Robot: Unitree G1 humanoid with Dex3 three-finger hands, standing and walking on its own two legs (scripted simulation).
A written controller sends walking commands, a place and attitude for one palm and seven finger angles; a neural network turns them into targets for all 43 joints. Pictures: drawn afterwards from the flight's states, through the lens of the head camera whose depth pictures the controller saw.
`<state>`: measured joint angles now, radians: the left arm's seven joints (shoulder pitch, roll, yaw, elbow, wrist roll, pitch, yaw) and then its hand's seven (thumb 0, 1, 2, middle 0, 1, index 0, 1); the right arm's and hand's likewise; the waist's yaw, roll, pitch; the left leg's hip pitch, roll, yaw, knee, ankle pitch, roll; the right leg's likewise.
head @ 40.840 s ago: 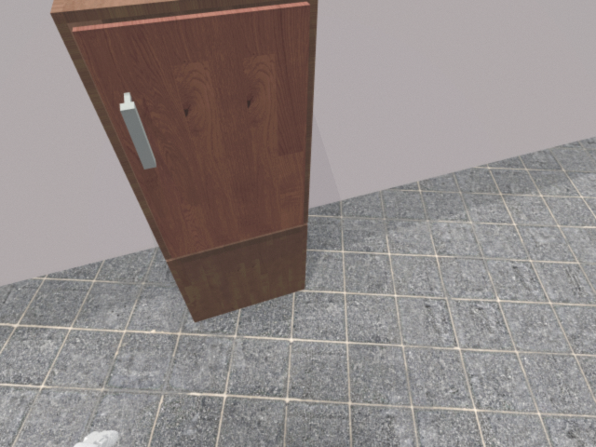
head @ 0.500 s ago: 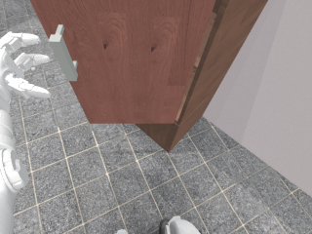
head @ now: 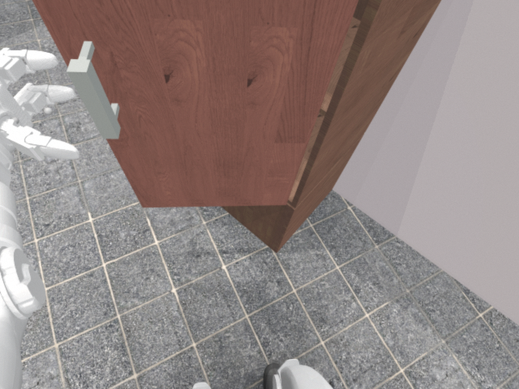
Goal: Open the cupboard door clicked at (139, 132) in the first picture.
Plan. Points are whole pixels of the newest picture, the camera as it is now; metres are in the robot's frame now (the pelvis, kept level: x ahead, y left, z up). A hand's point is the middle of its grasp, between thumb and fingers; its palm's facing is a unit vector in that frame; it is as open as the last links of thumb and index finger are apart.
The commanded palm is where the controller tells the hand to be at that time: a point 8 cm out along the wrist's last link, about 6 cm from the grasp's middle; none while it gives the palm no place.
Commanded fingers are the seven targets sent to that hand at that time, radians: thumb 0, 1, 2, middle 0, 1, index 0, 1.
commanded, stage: move the hooked fingers beside the handle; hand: left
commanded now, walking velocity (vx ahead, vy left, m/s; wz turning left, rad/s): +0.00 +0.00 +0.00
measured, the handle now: (100, 92) +0.53 +0.20 +0.11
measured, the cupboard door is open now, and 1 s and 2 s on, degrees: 44 44 44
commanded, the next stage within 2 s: slide the fingers in behind the handle in 0.50 s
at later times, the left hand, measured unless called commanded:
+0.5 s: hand (55, 108) +0.49 +0.25 +0.12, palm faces -0.02 -1.00 -0.02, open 13.9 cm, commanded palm +0.47 +0.30 +0.11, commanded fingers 0.00 -0.50 0.30 -0.30 -1.20 -0.30 -1.20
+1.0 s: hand (69, 115) +0.48 +0.23 +0.11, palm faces -0.02 -1.00 -0.01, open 14.0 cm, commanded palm +0.46 +0.27 +0.11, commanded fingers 0.00 -0.50 0.30 -0.30 -1.20 -0.30 -1.20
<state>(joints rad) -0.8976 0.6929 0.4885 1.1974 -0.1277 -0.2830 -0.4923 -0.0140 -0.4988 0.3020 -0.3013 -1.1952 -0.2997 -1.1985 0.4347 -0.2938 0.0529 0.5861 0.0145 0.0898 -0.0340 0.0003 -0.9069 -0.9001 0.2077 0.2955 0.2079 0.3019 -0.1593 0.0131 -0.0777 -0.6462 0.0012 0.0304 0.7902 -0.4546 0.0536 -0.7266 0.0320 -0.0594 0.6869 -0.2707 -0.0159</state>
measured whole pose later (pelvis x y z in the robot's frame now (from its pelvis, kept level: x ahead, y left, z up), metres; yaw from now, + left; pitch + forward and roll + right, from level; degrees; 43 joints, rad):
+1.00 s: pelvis -0.01 -0.01 +0.00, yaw +1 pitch +17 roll -3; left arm -0.93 0.62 0.41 1.20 -0.13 -0.29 -0.42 -0.01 -0.50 0.30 -0.30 -1.20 -0.30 -1.21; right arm 0.41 -0.30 0.05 0.60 0.01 0.06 -0.04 0.00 -0.91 -0.90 0.21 0.30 0.21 0.30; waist -0.15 0.02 -0.08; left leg -0.67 0.00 0.01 0.82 -0.45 0.05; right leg -0.74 0.03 -0.08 0.71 -0.28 -0.02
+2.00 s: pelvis -0.02 -0.01 +0.00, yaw +1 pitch +16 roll -1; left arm -0.94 0.50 0.35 1.18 -0.12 -0.32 -0.29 -0.01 -0.50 0.30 -0.30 -1.20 -0.28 -1.20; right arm 0.42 -0.29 0.04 0.63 0.01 0.03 -0.02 0.00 -0.91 -0.90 0.21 0.30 0.21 0.30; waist -0.14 0.02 -0.07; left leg -0.64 -0.01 0.02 0.80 -0.44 0.04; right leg -0.73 0.02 -0.07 0.72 -0.27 -0.03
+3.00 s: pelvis -0.01 -0.01 +0.00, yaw +1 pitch +17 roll -2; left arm -0.94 0.49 0.35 1.19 -0.13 -0.32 -0.29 0.01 0.74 0.84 -0.40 -1.34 -0.39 -1.34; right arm 0.43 -0.28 0.04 0.64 0.00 0.02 -0.02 0.00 -0.91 -0.90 0.21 0.30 0.21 0.30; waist -0.15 0.03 -0.08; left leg -0.65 -0.01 0.02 0.81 -0.45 0.04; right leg -0.74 0.02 -0.07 0.73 -0.28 -0.03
